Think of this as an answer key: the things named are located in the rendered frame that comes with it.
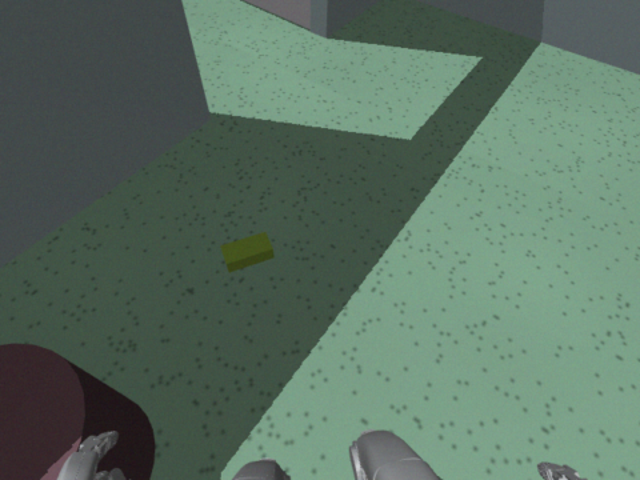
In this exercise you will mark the left robot hand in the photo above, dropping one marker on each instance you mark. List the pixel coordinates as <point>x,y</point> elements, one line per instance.
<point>82,465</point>

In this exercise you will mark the right robot hand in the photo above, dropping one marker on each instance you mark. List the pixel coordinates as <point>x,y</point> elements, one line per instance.
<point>553,471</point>

